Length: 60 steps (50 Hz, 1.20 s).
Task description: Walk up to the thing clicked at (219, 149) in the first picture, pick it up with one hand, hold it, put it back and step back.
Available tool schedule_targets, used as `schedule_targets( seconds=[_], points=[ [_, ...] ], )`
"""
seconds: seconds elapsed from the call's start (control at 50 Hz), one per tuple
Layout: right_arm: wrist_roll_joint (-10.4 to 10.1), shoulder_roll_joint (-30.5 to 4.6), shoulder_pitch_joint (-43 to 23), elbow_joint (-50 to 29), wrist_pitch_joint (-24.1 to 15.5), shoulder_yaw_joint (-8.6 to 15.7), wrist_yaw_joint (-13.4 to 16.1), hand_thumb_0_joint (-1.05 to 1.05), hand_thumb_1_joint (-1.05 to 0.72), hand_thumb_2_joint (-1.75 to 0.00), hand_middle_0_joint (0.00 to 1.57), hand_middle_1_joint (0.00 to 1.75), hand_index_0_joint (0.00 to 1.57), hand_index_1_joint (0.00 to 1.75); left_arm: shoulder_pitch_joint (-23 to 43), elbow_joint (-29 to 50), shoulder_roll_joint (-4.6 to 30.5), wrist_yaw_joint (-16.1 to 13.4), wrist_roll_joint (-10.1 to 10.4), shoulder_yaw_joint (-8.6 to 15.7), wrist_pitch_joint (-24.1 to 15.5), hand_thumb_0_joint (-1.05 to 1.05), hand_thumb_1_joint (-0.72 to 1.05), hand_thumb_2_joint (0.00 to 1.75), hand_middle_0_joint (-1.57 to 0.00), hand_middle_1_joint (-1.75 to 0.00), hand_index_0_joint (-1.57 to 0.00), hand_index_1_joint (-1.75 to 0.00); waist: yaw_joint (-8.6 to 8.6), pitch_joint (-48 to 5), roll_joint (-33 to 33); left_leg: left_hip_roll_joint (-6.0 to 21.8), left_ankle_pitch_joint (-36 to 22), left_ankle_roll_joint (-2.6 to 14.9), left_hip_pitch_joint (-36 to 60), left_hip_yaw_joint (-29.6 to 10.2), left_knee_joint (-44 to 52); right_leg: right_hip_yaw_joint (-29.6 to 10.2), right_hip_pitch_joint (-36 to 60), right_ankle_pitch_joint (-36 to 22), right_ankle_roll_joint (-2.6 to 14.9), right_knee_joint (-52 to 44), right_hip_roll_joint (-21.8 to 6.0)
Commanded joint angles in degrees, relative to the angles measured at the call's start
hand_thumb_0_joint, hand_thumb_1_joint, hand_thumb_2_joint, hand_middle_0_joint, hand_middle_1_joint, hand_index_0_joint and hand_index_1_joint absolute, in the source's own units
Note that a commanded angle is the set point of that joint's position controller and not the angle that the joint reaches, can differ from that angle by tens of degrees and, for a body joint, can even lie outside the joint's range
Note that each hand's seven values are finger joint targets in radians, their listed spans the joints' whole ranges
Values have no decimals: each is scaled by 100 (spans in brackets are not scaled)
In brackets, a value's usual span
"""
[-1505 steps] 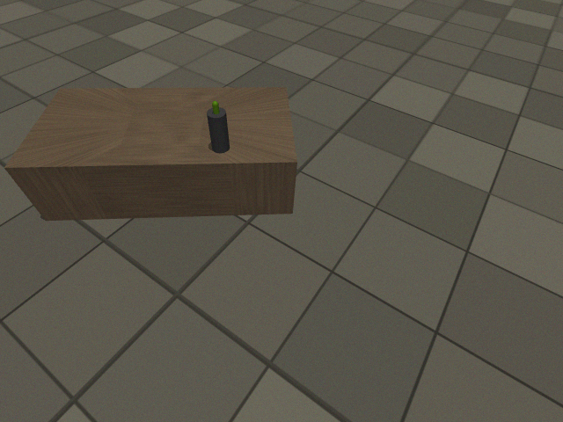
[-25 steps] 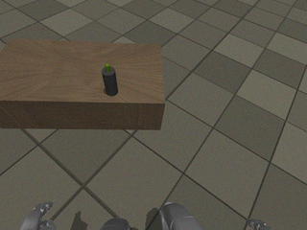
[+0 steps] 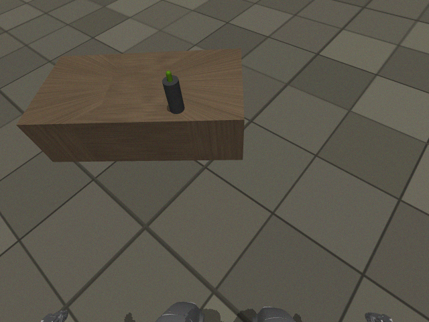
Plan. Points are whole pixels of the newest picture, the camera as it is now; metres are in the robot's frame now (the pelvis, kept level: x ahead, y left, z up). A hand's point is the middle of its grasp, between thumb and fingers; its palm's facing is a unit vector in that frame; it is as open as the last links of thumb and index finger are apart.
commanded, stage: step back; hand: left
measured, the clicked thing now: (173, 91) +1.05 +0.23 -0.32
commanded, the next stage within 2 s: stand in 1.38 s
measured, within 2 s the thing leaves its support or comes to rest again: neither
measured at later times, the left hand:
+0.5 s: hand out of the picture -0.01 +0.28 -0.14, palm faces +0.04 -0.92 -0.40, open 7.3 cm
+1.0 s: hand out of the picture +0.10 +0.32 -0.15, palm faces -0.01 -0.93 -0.38, open 7.3 cm
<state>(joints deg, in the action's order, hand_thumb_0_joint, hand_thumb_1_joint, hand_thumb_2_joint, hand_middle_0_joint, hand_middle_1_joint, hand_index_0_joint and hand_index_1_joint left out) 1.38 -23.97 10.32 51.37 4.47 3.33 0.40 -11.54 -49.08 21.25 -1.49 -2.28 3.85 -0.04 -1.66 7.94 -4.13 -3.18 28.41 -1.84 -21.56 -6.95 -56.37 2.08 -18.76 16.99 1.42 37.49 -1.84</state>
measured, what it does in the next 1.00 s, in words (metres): steps on the spot: left foot, then right foot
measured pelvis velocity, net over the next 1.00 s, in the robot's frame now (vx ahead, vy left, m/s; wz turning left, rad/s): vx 0.02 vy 0.05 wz -0.02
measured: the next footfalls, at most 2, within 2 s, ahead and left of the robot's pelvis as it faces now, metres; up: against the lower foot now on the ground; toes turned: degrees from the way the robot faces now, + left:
left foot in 0.10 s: +0.00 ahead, +0.15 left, +0.00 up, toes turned +1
right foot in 0.38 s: +0.03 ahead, -0.09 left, +0.00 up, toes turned -1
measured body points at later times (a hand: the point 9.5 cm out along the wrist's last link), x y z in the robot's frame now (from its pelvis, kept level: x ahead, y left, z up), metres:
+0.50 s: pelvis -0.03 +0.01 +0.00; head -0.02 +0.00 +0.45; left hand -0.01 +0.33 -0.11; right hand +0.06 -0.30 -0.13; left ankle -0.04 +0.14 -0.69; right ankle -0.01 -0.09 -0.72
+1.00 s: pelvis +0.02 +0.05 +0.00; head +0.04 +0.05 +0.45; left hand +0.10 +0.36 -0.12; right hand +0.13 -0.25 -0.12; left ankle +0.06 +0.19 -0.72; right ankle -0.01 -0.08 -0.72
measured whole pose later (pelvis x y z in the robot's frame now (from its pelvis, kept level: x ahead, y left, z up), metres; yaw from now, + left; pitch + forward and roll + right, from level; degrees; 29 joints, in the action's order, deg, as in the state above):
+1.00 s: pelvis +0.02 +0.05 +0.00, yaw -1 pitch -2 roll -1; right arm 1.2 -19.3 4.3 57.6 0.0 1.9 -0.4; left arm -8.8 -57.7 22.0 0.0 -0.9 2.1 -0.8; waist -1.3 4.8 -0.3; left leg 4.7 15.9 -2.1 -18.3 1.6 -36.1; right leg -0.2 -12.3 21.0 -0.8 35.1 -0.4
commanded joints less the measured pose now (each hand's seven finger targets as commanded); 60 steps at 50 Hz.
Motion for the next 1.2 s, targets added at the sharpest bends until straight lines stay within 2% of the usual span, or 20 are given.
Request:
schedule_targets(
  seconds=[0.0, 0.06, 0.08, 0.12, 0.14, 0.2, 0.34, 0.36, 0.4, 0.42, 0.44, 0.5, 0.64, 0.7, 0.74, 0.76, 0.86, 0.92, 1.08, 1.18],
  points=[
    [82, -1037, -245, -422, -260, 294, -32, 0, -90, -90, 20, 30, 20, 30, -120, 287, 1794, -83, 1, 528, -87, 0, 90, 90, -20, -30, -20, -30, -219, -914, 1690, 357, 463, 80, -94, 317, 1461, -2089, 954, 915, 1042, -1490, -1625],
    [69, -928, 473, 48, -302, 370, -152, 0, -90, -90, 20, 30, 20, 30, 219, 302, 1707, -29, -4, 414, -50, 0, 90, 90, -20, -30, -20, -30, 175, -863, 1358, 112, -509, 404, 1513, 781, 3128, -1301, -183, 1484, 588, -1252, -1111],
    [134, -1075, 623, 120, -322, 428, -162, 0, -90, -90, 20, 30, 20, 30, 102, 274, 1461, -18, 2, 312, -41, 0, 90, 90, -20, -30, -20, -30, 279, -885, 567, 304, -222, 489, 1959, 256, 3428, -831, -790, 1792, 325, -564, -693],
    [207, -1714, 248, -92, -367, 471, -143, 0, -90, -90, 20, 30, 20, 30, 552, 261, 1334, -48, 88, 291, -61, 0, 90, 90, -20, -30, -20, -30, 503, -300, -682, 2282, 2786, 1497, 683, -2848, 4689, -283, -1842, 1753, -105, 1524, 148],
    [143, -1689, -160, -167, -402, 451, -160, 0, -90, -90, 20, 30, 20, 30, 572, 155, 1594, -13, 52, 358, -87, 0, 90, 90, -20, -30, -20, -30, 348, 82, -527, 2401, 2975, 1618, -348, -2707, 4872, -547, -1124, 1644, -84, 1796, -32],
    [176, -997, -618, -248, -531, 246, -105, 0, -90, -90, 20, 30, 20, 30, 29, -153, 1268, 142, 141, 277, -141, 0, 90, 90, -20, -30, -20, -30, 24, 19, -286, 1342, 867, 1023, 132, -907, 4331, -439, -707, 654, -51, 1431, 89],
    [128, -1115, -487, -196, -408, 359, -149, 0, -90, -90, 20, 30, 20, 30, -608, -507, 1134, 157, 52, 295, -313, 0, 90, 90, -20, -30, -20, -30, -126, -452, -542, 1269, 903, 999, 3, -252, 3241, 59, 1093, 270, -30, -1113, 307],
    [104, -846, -338, -177, -373, 284, -137, 0, -90, -90, 20, 30, 20, 30, -855, -601, 1229, 99, 12, 325, -366, 0, 90, 90, -20, -30, -20, -30, -210, -583, -24, 986, 625, 847, -182, 35, 2398, -218, 1639, 188, -19, -1606, 294],
    [71, -442, -368, -379, -401, 166, -114, 0, -90, -90, 20, 30, 20, 30, -837, -486, 1995, 15, -91, 529, -432, 0, 90, 90, -20, -30, -20, -30, -317, -401, 1415, -2, 516, 320, -1784, 404, 331, -3687, 1671, 2506, 730, -2699, -1683],
    [100, -931, -326, -255, -395, 315, -60, 0, -90, -90, 20, 30, 20, 30, -381, -308, 2144, 25, -84, 535, -429, 0, 90, 90, -20, -30, -20, -30, -223, -30, 902, 326, 462, 292, -1242, -231, 69, -4169, 581, 3154, 1183, -2825, -2182],
    [77, -1092, -89, -161, -445, 372, -72, 0, -90, -90, 20, 30, 20, 30, -79, -215, 2073, 24, -43, 529, -445, 0, 90, 90, -20, -30, -20, -30, -50, 170, 939, 565, 294, 315, -1113, -276, 15, -3961, 381, 2667, 1420, -2613, -2210],
    [24, -887, -5, -3, -506, 318, -116, 0, -90, -90, 20, 30, 20, 30, -155, -252, 1528, 22, 63, 385, -519, 0, 90, 90, -20, -30, -20, -30, 44, -225, 755, 545, -407, 238, -949, -138, 205, -2163, 903, 552, 893, -2187, -1347],
    [18, -568, -12, 103, -629, 241, -75, 0, -90, -90, 20, 30, 20, 30, 13, -168, 1443, 41, 149, 225, -368, 0, 90, 90, -20, -30, -20, -30, 109, -863, 1310, 338, -1564, 166, 759, 1026, 2670, -639, 708, -2995, 581, -603, -882],
    [60, -1015, 265, 243, -666, 345, 47, 0, -90, -90, 20, 30, 20, 30, -96, -65, 1103, 60, 211, 61, -250, 0, 90, 90, -20, -30, -20, -30, 208, -1255, 389, 1039, -3238, 537, 1783, 128, 2983, -370, -5, -2008, 127, 486, -292],
    [4, -1439, -182, 91, -670, 344, 59, 0, -90, -90, 20, 30, 20, 30, -204, -213, 1116, 14, 264, 68, -63, 0, 90, 90, -20, -30, -20, -30, 114, -1316, -311, 2442, -2144, 1523, 998, -1392, 3605, -340, 75, 1426, -44, 1041, 121],
    [40, -1478, -441, 103, -636, 368, 50, 0, -90, -90, 20, 30, 20, 30, -128, -329, 1213, 16, 216, 80, -34, 0, 90, 90, -20, -30, -20, -30, 70, -976, -343, 2449, -1604, 1605, 348, -1421, 3733, -382, 379, 1550, -50, 1115, -3],
    [16, -1124, -884, 148, -575, 224, 29, 0, -90, -90, 20, 30, 20, 30, -339, -658, 1189, 63, 158, 159, -127, 0, 90, 90, -20, -30, -20, -30, -142, -870, -588, 1442, -1963, 682, 262, -79, 2910, -315, 907, -280, 25, -851, 13],
    [-77, -723, -764, 173, -567, 99, 28, 0, -90, -90, 20, 30, 20, 30, 89, -588, 1587, 37, 98, 223, -214, 0, 90, 90, -20, -30, -20, -30, 89, -1208, 411, 920, -2100, 394, 461, 457, 2271, -1396, 823, -1162, 343, -1045, -619],
    [-68, -848, -886, 506, -616, 94, 41, 0, -90, -90, 20, 30, 20, 30, 497, -680, 1376, 44, 162, 128, -207, 0, 90, 90, -20, -30, -20, -30, 122, -1384, 558, 1153, -3548, 533, 1190, 667, 2529, -845, 976, -2551, 128, -791, -423],
    [-38, -873, -1146, 600, -572, 100, 30, 0, -90, -90, 20, 30, 20, 30, 635, -718, 1280, 64, 132, 77, -142, 0, 90, 90, -20, -30, -20, -30, 103, -1050, 377, 1222, -2467, 530, 1115, 574, 2934, -898, 646, -1456, 129, -1095, -389]
  ],
)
